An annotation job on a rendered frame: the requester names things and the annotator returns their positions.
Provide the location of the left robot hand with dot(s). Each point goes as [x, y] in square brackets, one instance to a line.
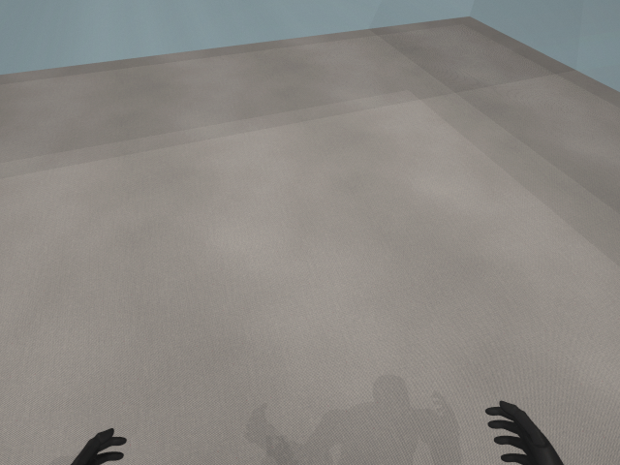
[103, 440]

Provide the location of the right robot hand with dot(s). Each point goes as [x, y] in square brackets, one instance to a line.
[538, 449]

